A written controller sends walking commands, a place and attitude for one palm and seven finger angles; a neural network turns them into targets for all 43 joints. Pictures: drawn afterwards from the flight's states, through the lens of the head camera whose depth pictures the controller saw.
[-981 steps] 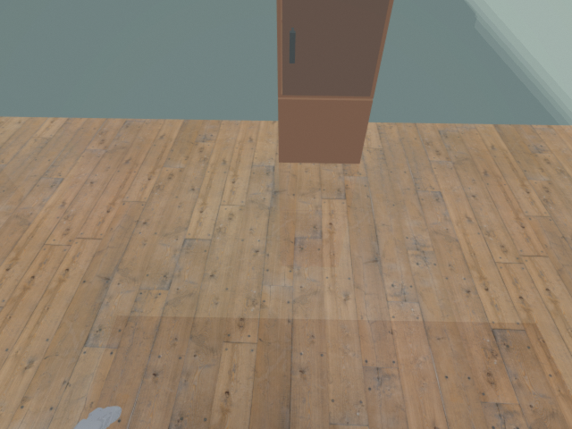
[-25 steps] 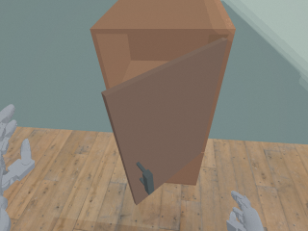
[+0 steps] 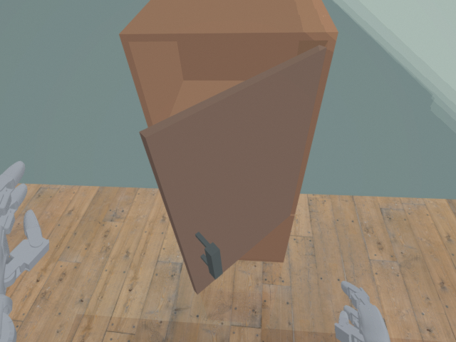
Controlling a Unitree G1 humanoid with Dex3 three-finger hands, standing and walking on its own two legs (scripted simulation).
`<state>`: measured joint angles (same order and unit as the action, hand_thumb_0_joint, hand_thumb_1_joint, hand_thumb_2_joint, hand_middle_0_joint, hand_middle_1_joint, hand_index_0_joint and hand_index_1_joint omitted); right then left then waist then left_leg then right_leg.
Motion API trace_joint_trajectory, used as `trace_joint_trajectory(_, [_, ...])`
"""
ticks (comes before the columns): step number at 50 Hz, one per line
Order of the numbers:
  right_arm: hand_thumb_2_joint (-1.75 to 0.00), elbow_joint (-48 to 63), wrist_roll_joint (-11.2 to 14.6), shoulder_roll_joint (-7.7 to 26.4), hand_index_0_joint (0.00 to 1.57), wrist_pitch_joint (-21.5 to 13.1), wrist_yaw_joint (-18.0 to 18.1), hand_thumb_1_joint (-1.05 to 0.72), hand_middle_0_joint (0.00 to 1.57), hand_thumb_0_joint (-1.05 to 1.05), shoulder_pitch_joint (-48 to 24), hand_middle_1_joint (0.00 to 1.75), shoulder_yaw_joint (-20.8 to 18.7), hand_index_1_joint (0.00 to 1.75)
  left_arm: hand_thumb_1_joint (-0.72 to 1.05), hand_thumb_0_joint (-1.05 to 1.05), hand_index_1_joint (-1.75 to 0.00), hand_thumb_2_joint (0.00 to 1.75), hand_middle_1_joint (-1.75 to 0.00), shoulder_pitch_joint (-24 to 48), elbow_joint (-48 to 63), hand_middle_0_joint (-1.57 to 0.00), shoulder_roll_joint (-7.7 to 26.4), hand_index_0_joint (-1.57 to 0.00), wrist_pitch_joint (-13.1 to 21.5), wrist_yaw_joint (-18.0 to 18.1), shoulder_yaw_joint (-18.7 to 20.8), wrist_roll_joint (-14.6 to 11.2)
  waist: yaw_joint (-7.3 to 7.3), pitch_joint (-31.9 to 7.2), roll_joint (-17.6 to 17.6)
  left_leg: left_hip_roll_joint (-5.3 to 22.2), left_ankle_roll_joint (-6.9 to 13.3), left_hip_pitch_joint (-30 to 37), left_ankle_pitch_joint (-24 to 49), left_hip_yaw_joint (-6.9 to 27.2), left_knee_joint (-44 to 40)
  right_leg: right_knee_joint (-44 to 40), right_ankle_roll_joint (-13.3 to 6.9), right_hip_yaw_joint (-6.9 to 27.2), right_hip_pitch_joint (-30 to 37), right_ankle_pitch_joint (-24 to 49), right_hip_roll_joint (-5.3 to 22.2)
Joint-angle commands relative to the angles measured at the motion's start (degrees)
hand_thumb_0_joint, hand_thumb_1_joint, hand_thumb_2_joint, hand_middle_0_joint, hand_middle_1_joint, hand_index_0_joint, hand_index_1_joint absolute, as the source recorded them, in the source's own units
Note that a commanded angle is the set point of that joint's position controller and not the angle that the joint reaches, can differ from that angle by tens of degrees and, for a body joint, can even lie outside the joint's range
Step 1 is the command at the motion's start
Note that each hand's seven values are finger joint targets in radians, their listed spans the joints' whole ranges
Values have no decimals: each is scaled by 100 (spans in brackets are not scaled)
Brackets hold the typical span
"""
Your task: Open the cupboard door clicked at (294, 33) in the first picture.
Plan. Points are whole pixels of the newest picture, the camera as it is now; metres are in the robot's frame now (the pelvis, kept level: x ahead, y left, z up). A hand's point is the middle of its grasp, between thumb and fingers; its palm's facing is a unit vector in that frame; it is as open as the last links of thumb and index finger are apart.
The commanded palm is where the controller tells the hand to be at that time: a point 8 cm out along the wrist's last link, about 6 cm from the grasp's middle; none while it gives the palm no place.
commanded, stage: step back with the hand held close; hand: left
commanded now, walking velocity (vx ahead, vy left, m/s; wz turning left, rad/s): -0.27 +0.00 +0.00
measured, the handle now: (208, 255) +0.33 +0.09 -0.12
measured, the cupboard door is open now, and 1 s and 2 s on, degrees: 45 45 45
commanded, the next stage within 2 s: stop stepping back and stand still in 1.12 s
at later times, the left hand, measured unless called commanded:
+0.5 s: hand (0, 298) +0.13 +0.29 +0.14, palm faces +0.39 -0.78 -0.49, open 7.5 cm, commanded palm +0.07 +0.33 +0.17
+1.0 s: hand out of the picture +0.05 +0.32 +0.16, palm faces +0.48 -0.72 -0.50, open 7.5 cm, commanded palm -0.02 +0.35 +0.17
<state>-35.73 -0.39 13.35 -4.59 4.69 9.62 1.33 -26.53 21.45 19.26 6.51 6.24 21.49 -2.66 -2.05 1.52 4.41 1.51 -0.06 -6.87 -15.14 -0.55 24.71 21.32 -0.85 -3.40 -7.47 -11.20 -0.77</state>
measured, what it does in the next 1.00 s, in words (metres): walks backwards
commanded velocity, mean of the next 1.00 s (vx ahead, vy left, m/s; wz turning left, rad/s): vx -0.32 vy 0.00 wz -0.03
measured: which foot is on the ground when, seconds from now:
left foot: down 0.00-1.00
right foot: down 0.00-0.86, up 0.88-1.00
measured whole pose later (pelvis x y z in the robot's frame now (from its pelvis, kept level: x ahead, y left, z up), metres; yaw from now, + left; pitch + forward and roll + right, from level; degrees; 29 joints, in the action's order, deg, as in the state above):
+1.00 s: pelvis -0.14 +0.03 -0.01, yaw +5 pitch +2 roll -5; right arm -35.0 -1.1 10.5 -5.3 4.2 10.5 -0.7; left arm -28.9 30.0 26.4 12.9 7.8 27.4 -0.9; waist 0.6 1.6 1.5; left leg 1.8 4.3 -26.9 -3.2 0.7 27.6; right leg 54.8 1.0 1.0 -18.8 -23.0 -7.2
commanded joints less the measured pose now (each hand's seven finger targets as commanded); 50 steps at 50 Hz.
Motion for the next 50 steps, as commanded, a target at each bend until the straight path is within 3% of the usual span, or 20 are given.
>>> trace_joint_trajectory(1, [-90,1038,4,654,20,-105,36,-90,20,0,-585,30,-306,30,90,0,-30,90,-30,-117,1411,-20,1226,-20,504,108,693,3,124,-738,-131,39,134,-205,1596,89,-221,-245,24,386,100,1586,454])
trace_joint_trajectory(5, [-90,1157,28,618,20,34,62,-90,20,0,-577,30,-380,30,90,0,-30,90,-30,-499,1705,-20,1424,-20,539,173,952,-33,108,-1304,-113,97,92,-208,2295,84,-148,126,56,316,398,2271,407])
trace_joint_trajectory(8, [-90,1215,61,614,20,129,73,-90,20,0,-582,30,-429,30,90,0,-30,90,-30,-597,1694,-20,1467,-20,550,205,1032,-64,134,-1251,-359,116,89,-371,2213,67,-117,169,90,353,286,2372,396])
trace_joint_trajectory(12, [-90,1216,86,632,20,180,101,-90,20,0,-605,30,-458,30,90,0,-30,90,-30,-634,1546,-20,1451,-20,557,235,1027,-70,139,-1073,-380,145,110,-639,1892,107,-189,186,117,372,150,2060,375])
trace_joint_trajectory(20, [-90,1276,87,714,20,111,82,-90,20,0,-579,30,-432,30,90,0,-30,90,-30,-421,1639,-20,1405,-20,695,283,921,69,163,-515,-230,192,336,-1978,-701,313,-626,37,161,539,189,23,292])
trace_joint_trajectory(23, [-90,1339,76,792,20,31,75,-90,20,0,-518,30,-437,30,90,0,-30,90,-30,-275,1892,-20,1442,-20,798,301,959,164,173,-404,47,331,473,-2608,-1556,508,-827,323,201,523,385,-432,142])
trace_joint_trajectory(26, [-90,1386,46,824,20,-58,94,-90,20,0,-518,30,-438,30,90,0,-30,90,-30,-147,2035,-20,1431,-20,879,322,1059,269,122,-409,505,684,658,-3586,-2388,918,-1323,1289,248,382,1115,-213,-131])
trace_joint_trajectory(28, [-90,1399,49,788,20,-143,90,-90,20,0,-492,30,-455,30,90,0,-30,90,-30,-167,2102,-20,1457,-20,935,327,1151,316,97,-552,638,767,733,-3813,-2428,1004,-1313,1761,253,369,1416,393,-249])
trace_joint_trajectory(31, [-90,1350,5,763,20,-250,59,-90,20,0,-471,30,-466,30,90,0,-30,90,-30,-320,2054,-20,1518,-20,1011,278,1269,278,147,-425,312,567,695,-3679,-2197,870,-756,1412,172,802,1053,571,-133])
trace_joint_trajectory(33, [-90,1192,15,696,20,-268,4,-90,20,0,-282,30,-457,30,90,0,-30,90,-30,-381,1978,-20,1482,-20,1009,272,1151,153,236,-592,-510,51,377,-2353,-1075,439,181,436,-58,1368,-126,748,324])
trace_joint_trajectory(36, [-90,983,33,673,20,-245,-26,-90,20,0,-239,30,-506,30,90,0,-30,90,-30,-110,1940,-20,1426,-20,990,315,908,81,303,-556,-1035,-253,93,-901,-699,114,1317,-644,-374,1796,-1875,-864,910])
trace_joint_trajectory(38, [-90,891,19,623,20,-214,-9,-90,20,0,-291,30,-475,30,90,0,-30,90,-30,-22,1853,-20,1499,-20,991,383,898,79,320,-432,-1043,-263,58,-518,-578,76,1407,-853,-347,1535,-2456,-1387,955])
trace_joint_trajectory(40, [-90,920,38,655,20,-193,35,-90,20,0,-422,30,-447,30,90,0,-30,90,-30,-64,1865,-20,1561,-20,971,394,964,54,311,-383,-609,-61,123,-766,-541,393,439,-367,-97,1041,-2154,-1079,490])
trace_joint_trajectory(41, [-90,992,51,728,20,-189,66,-90,20,0,-477,30,-443,30,90,0,-30,90,-30,-72,1954,-20,1590,-20,978,389,1028,37,299,-401,-87,222,239,-1341,-872,754,-250,163,65,779,-1622,-1018,139])
trace_joint_trajectory(43, [-90,1139,40,824,20,-251,112,-90,20,0,-645,30,-467,30,90,0,-30,90,-30,-87,2090,-20,1601,-20,1034,346,1269,151,150,-667,1133,1281,747,-3443,-2845,1935,-1910,2521,292,352,553,-497,-617])
trace_joint_trajectory(44, [-90,1160,-14,778,20,-285,120,-90,20,0,-774,30,-479,30,90,0,-30,90,-30,-50,2093,-20,1656,-20,1075,314,1332,229,107,-694,1478,1645,995,-4161,-3331,2360,-2359,3590,285,425,1091,-626,-734])
trace_joint_trajectory(45, [-90,1112,-73,671,20,-313,101,-90,20,0,-634,30,-515,30,90,0,-30,90,-30,-28,2140,-20,1737,-20,1074,306,1458,212,125,-778,1043,1763,1095,-3946,-2956,2335,-2319,4174,258,539,861,-894,-686])
trace_joint_trajectory(47, [-90,1052,-58,645,20,-415,-17,-90,20,0,-662,30,-545,30,90,0,-30,90,-30,-104,2182,-20,1658,-20,1051,287,1398,186,95,-858,510,1623,1116,-3140,-2047,1844,-1671,4180,194,625,228,-1334,-607])
trace_joint_trajectory(49, [-90,960,-62,607,20,-538,-61,-90,20,0,-681,30,-551,30,90,0,-30,90,-30,-420,2193,-20,1500,-20,1006,314,1266,54,64,-977,550,1370,933,-1955,-1190,1364,-1439,3335,131,426,-349,-1598,-446])
trace_joint_trajectory(50, [-90,844,-66,564,20,-567,-94,-90,20,0,-584,30,-518,30,90,0,-30,90,-30,-618,2200,-20,1395,-20,951,318,1103,-14,72,-1097,570,1223,718,-1224,-774,1115,-1475,2849,78,260,-731,-1874,-434])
